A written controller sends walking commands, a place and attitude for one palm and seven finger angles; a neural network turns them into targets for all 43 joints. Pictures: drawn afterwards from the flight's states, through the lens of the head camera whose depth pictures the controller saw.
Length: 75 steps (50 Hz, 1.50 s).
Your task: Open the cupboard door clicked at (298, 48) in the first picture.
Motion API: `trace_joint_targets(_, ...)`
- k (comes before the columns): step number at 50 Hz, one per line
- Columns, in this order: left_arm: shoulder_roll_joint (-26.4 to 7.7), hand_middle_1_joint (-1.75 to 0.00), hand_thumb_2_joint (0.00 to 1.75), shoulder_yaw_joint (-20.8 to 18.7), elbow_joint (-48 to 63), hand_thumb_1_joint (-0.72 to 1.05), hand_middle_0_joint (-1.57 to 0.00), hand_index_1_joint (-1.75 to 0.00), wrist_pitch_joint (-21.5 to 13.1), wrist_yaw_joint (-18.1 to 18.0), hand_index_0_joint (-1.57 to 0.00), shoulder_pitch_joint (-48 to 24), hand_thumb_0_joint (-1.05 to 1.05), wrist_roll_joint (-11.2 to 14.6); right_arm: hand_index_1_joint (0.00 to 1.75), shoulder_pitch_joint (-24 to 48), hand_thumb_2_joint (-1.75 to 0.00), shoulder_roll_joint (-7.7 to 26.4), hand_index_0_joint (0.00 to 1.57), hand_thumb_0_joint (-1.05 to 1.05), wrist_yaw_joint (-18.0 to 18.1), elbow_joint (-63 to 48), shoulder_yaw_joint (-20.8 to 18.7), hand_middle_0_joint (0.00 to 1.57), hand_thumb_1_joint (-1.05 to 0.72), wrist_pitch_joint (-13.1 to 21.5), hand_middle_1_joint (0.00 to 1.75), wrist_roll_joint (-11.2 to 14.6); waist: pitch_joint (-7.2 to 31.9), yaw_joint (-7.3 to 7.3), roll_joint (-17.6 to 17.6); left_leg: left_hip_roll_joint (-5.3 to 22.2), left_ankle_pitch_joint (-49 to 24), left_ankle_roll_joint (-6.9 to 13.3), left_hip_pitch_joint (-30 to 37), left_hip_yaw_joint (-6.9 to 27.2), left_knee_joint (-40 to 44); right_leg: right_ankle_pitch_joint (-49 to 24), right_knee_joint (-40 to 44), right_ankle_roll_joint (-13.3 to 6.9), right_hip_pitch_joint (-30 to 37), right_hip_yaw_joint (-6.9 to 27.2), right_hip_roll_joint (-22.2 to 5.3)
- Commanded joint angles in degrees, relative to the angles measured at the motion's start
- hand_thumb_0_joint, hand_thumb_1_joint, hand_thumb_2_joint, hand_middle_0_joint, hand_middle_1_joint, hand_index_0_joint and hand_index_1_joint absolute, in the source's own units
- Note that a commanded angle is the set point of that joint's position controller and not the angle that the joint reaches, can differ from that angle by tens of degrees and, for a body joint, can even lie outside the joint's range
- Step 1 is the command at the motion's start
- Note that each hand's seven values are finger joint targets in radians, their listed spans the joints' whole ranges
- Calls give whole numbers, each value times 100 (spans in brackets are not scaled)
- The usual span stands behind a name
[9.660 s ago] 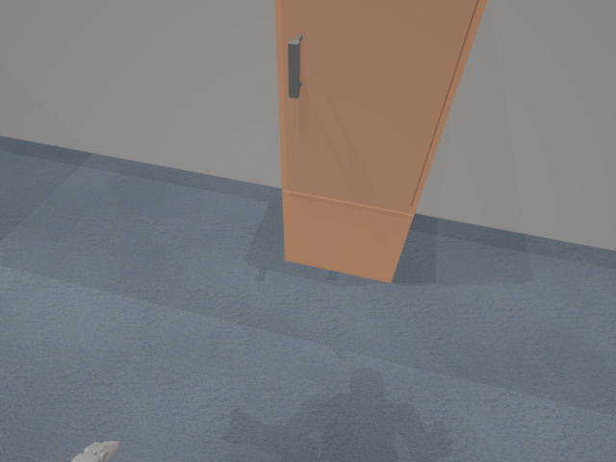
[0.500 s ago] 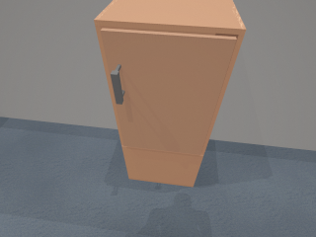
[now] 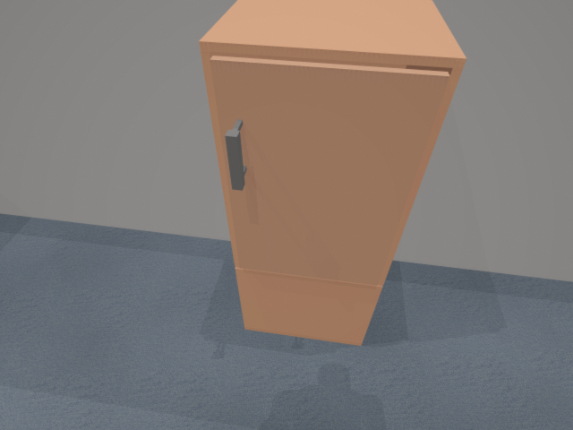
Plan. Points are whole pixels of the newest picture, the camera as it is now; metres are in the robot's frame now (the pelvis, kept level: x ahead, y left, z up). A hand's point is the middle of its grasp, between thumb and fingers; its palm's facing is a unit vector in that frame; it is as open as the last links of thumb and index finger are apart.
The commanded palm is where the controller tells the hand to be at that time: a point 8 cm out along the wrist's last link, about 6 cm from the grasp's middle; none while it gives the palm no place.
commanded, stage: come to a stop and stand still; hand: left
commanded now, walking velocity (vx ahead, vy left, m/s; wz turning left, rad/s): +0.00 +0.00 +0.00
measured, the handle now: (238, 155) +0.59 +0.13 +0.08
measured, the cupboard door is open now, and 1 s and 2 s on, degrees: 0 0 0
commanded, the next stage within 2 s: look again from close up in 0.48 s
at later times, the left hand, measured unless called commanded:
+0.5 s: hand out of the picture +0.01 +0.16 -0.17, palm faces +0.04 -0.98 -0.18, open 7.4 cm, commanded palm none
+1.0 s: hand out of the picture +0.01 +0.15 -0.17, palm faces +0.04 -0.99 -0.16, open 7.4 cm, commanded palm none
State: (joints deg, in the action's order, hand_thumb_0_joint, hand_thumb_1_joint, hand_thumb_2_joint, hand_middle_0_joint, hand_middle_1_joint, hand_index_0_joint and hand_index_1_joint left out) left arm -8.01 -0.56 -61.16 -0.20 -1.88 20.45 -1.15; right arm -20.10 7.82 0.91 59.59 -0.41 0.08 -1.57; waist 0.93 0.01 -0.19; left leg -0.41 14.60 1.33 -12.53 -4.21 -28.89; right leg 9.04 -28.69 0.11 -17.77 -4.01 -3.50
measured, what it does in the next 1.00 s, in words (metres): stands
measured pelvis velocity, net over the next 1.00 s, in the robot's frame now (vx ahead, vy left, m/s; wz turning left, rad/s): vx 0.02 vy -0.01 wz -0.01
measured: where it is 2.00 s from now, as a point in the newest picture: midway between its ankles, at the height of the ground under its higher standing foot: outside the picture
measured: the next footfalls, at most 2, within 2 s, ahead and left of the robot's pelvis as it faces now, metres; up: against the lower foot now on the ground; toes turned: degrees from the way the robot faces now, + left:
none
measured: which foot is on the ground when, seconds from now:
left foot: down 0.00-1.00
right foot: down 0.00-1.00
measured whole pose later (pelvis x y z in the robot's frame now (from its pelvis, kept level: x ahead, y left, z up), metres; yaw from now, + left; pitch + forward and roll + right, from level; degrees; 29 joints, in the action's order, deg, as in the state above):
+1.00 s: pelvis +0.02 -0.01 +0.01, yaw +0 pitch -2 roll +1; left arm -6.9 -0.2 -63.1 -0.8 -2.1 18.6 -0.7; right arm -18.4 6.3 1.5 64.4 0.0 0.8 -1.0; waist -1.6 -0.1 -0.7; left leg 0.3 13.8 0.6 -8.7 -4.2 -24.7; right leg 8.4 -24.8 -0.2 -14.2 -4.1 -2.5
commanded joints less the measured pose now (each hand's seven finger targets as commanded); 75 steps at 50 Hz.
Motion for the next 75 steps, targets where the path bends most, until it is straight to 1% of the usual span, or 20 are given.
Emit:
trace_joint_targets(1, -477, -30, 90, -74, 225, 90, -20, -30, -121, -7, -20, 222, 0, 1, 30, -276, -90, 584, 20, 0, 35, -213, -82, 20, -90, 134, 30, 42, -708, 24, -21, 548, 1125, 81, -964, 782, 1090, 1010, 688, -183, 265, 694, -261)
trace_joint_targets(15, -431, -30, 90, -34, 31, 90, -20, -30, -168, -24, -20, 172, 0, 36, 30, -242, -90, 469, 20, 0, 63, 111, -26, 20, -90, 200, 30, 85, -429, 4, -19, 566, 102, 7, -483, 601, 999, 93, 693, -194, 678, 628, -355)
trace_joint_targets(20, -424, -30, 90, -25, 0, 90, -20, -30, -151, -29, -20, 117, 0, 39, 30, -220, -90, 435, 20, 0, 69, 182, -20, 20, -90, 177, 30, 86, -605, 0, -16, 574, 169, -9, -511, 590, 1063, 164, 743, -195, 629, 638, -331)
trace_joint_targets(38, -422, -30, 90, -47, -1, 90, -20, -30, -139, -37, -20, 107, 0, 32, 30, -220, -90, 391, 20, 0, 75, 292, -22, 20, -90, 171, 30, 85, -602, -13, 44, 610, 119, -17, -419, 583, 1161, 75, 802, -192, 718, 600, -318)
trace_joint_targets(52, -363, -30, 90, -53, -20, 90, -20, -30, -123, -33, -20, 218, 0, 22, 30, -290, -90, 345, 20, 0, 77, 324, -29, 20, -90, 134, 30, 75, -770, -13, -1, 577, 442, -16, -424, 550, 1180, 550, 958, -198, 480, 676, -286)
trace_joint_targets(58, -335, -30, 90, -63, -14, 90, -20, -30, -134, -35, -20, 253, 0, 22, 30, -337, -90, 317, 20, 0, 80, 335, -26, 20, -90, 158, 30, 77, -628, -20, 21, 578, 349, -3, -423, 557, 1153, 393, 902, -206, 597, 667, -290)
trace_joint_targets(59, -595, -30, 90, -11, -265, 90, -20, -30, -172, -240, -20, 652, 0, -23, 30, 534, -90, 634, 20, 0, 26, -58, -67, 20, -90, 194, 30, 108, -721, -335, 64, 691, -53, -162, -440, 150, 94, -1090, 521, -176, 442, 749, -510)
trace_joint_targets(60, -1531, -32, 89, -145, 8729, 88, -20, -32, -1429, -99, -20, -3789, 0, 1388, 30, 451, -90, 1683, 20, 0, 319, -2264, -64, 20, -90, 1087, 30, 306, 2215, 645, 1142, 49, -213, -58, 796, 275, 769, -115, 316, -87, 1288, 444, 25)
trace_joint_targets(61, -1468, -33, 88, -503, 7404, 85, -20, -33, -1109, -507, -20, -1788, 0, 944, 30, 1042, -90, 1162, 20, 0, 500, -1888, 89, 20, -90, 1626, 30, 438, 1916, 140, 1323, 85, 221, 4, 289, 163, 836, 623, 4, -279, 1113, 210, 244)
trace_joint_targets(62, -310, -34, 87, 126, 6252, 83, -21, -34, -275, -709, -21, -125, 0, 966, 30, 839, -90, 922, 20, 0, 429, -1931, -16, 20, -90, 1825, 30, 545, 672, 248, 1103, 197, 871, -131, -516, 382, 896, 1021, 9, -201, 340, -99, 263)
trace_joint_targets(63, 361, -36, 86, 603, 6134, 81, -21, -36, -42, -648, -21, -15, 0, 1106, 30, 664, -90, 962, 20, 0, 417, -1787, 20, 20, -90, 1954, 30, 612, -17, 304, 494, 109, 1097, -127, -794, 454, 770, 1112, 78, -130, 7, -183, 314)
trace_joint_targets(64, 232, -37, 85, 660, 6728, 78, -21, -37, -283, -556, -21, -198, 0, 1269, 30, 756, -90, 1165, 20, 0, 464, -2044, -58, 20, -90, 2122, 30, 628, -366, 327, 112, 107, 1281, -77, -908, 571, 570, 1603, 177, -65, -255, -86, 272)
trace_joint_targets(66, -27, -40, 83, 488, 6779, 74, -21, -40, -807, -364, -21, -41, 0, 1220, 30, 750, -90, 1340, 20, 0, 484, -2304, -131, 20, -90, 2357, 30, 477, -422, 441, -880, -17, 1371, -41, -1248, 554, -39, 2394, 136, 1, -823, 12, 243)
trace_joint_targets(67, -88, -42, 82, 388, 6458, 71, -21, -42, -1067, -178, -21, 29, 0, 1161, 30, 710, -90, 1378, 20, 0, 401, -2529, -195, 20, -90, 2426, 30, 433, -470, 409, -841, -126, 1310, -72, -1459, 497, -367, 2581, 14, -16, -1092, 94, 204)
trace_joint_targets(68, -113, -43, 81, 160, 6173, 69, -22, -43, -1398, 57, -22, 139, 0, 1157, 30, 725, -90, 1359, 20, 0, 320, -2643, -264, 20, -90, 2429, 30, 345, -333, 280, -1238, -162, 1236, -112, -1746, 439, -633, 2790, -181, -27, -1273, 115, 197)
trace_joint_targets(69, -92, -45, 80, -33, 5732, 67, -22, -45, -1771, 385, -22, 777, 0, 1252, 30, 844, -90, 1336, 20, 0, 233, -2842, -348, 20, -90, 2427, 30, 306, -240, 46, -1523, -159, 1208, -142, -2075, 362, -930, 3026, -401, -46, -1409, 194, 200)
trace_joint_targets(71, -217, -48, 78, -433, 5411, 62, -22, -48, -2569, 1112, -22, 1482, 0, 1410, 30, 1042, -90, 1363, 20, 0, 10, -3245, -485, 20, -90, 2302, 30, 225, 95, -169, -1555, -214, 1042, -200, -2547, 284, -1452, 2857, -867, -126, -1413, 310, 205)
trace_joint_targets(72, -545, -50, 77, -857, 5173, 60, -22, -50, -2888, 1531, -22, 1840, 0, 1439, 30, 1044, -90, 1417, 20, 0, -142, -3425, -572, 20, -90, 2172, 30, 243, 274, -324, -870, -254, 801, -246, -2512, 234, -1655, 2409, -1144, -256, -1246, 409, 201)
trace_joint_targets(73, -770, -51, 76, -972, 5480, 57, -22, -51, -3233, 1895, -22, 1722, 0, 1427, 30, 1237, -90, 1417, 20, 0, -227, -3638, -586, 20, -90, 2054, 30, 211, 414, -275, -582, -284, 751, -243, -2654, 202, -1846, 2090, -1330, -287, -1186, 457, 142)
trace_joint_targets(75, -1205, -54, 74, -1423, 5710, 53, -23, -54, -3297, 2215, -23, 1827, 0, 1464, 30, 1433, -90, 1358, 20, 0, -245, -4037, -623, 20, -90, 1813, 30, 303, 615, -415, -366, -304, 1168, -160, -3103, 119, -1935, 2539, -1423, -267, -1192, 658, 93)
